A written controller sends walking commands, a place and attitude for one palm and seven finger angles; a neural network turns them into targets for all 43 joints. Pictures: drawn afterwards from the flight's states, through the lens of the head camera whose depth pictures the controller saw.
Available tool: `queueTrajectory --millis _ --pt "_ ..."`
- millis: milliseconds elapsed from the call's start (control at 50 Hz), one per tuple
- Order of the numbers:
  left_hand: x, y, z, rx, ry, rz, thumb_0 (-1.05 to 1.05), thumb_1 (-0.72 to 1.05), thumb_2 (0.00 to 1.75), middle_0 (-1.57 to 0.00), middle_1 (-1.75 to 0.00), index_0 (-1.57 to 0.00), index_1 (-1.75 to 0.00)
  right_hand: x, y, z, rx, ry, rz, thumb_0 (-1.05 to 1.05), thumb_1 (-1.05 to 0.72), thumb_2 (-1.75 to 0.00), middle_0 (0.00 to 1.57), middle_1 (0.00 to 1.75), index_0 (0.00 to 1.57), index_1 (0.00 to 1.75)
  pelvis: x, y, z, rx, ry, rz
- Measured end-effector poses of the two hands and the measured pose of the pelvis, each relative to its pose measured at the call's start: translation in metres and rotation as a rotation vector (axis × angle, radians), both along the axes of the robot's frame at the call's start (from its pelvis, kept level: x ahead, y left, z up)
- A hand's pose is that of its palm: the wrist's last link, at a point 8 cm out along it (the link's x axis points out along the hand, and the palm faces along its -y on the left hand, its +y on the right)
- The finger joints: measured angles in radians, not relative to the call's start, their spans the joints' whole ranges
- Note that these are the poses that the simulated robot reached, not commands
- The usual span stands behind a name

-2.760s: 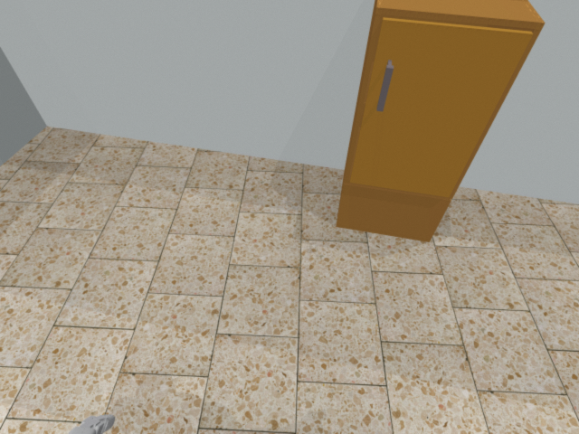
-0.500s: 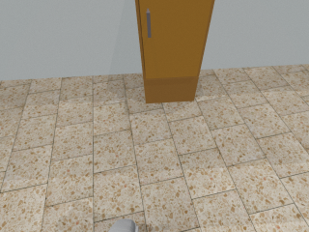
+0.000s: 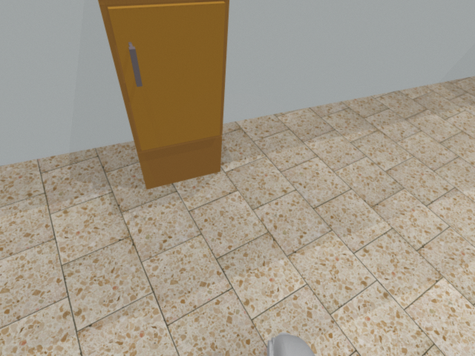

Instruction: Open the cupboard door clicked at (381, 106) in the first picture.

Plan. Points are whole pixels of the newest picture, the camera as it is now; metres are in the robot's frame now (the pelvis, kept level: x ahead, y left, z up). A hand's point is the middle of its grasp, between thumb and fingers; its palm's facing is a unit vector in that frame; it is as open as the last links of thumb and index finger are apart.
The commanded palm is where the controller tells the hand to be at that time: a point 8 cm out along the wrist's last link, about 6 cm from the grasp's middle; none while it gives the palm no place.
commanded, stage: walk to a spot facing it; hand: left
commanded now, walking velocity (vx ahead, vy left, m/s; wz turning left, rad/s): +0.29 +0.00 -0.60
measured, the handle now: (134, 64) +0.99 +0.41 -0.05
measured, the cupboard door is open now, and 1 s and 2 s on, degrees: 0 0 0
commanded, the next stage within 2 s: turn to face it in 0.58 s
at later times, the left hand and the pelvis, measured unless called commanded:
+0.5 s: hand (197, 283) +0.30 +0.10 -0.17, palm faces -0.26 -0.94 -0.21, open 7.2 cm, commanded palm none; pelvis +0.17 -0.07 -0.01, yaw -16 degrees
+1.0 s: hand (209, 226) +0.45 +0.09 -0.18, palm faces -0.28 -0.95 -0.16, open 7.3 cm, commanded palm none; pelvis +0.33 -0.06 +0.00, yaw -18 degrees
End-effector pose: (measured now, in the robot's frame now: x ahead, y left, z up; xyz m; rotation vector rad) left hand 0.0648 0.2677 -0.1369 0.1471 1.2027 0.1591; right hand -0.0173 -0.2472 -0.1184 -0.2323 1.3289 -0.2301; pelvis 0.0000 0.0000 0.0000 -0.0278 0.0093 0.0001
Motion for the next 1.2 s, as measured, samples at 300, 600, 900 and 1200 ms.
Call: queueTrajectory --millis 300,600,900,1200 --pt "0.230 -0.132 -0.022 -0.045 -0.164 -0.329 0.00 0.91 0.90 -0.20 -0.30 -0.20 -0.30 -0.036 -0.010 -0.034 0.116 0.294 -0.355 0.00 -0.90 -0.90 0.20 0.30 0.20 0.30 0.103 -0.061 -0.033 0.012 -0.031 -0.190" --pt "0.248 -0.103 -0.010 0.008 0.031 -0.269 0.00 0.92 0.90 -0.20 -0.30 -0.21 -0.30 0.258 -0.067 -0.006 0.044 -0.265 -0.205 0.00 -0.91 -0.90 0.20 0.30 0.20 0.30 0.212 -0.064 -0.008 -0.007 -0.012 -0.297" --pt "0.352 -0.103 -0.015 -0.016 0.121 -0.338 0.01 0.91 0.90 -0.20 -0.30 -0.20 -0.30 0.287 -0.037 -0.001 0.005 -0.129 -0.343 -0.02 -0.94 -0.90 0.21 0.30 0.21 0.30 0.314 -0.049 0.002 -0.003 -0.007 -0.364" --pt "0.423 -0.171 0.007 0.012 -0.093 -0.269 0.00 0.91 0.90 -0.20 -0.30 -0.21 -0.30 0.257 -0.053 -0.042 0.172 0.144 -0.339 0.00 -0.91 -0.90 0.20 0.30 0.20 0.30 0.335 -0.093 -0.009 0.039 -0.010 -0.190"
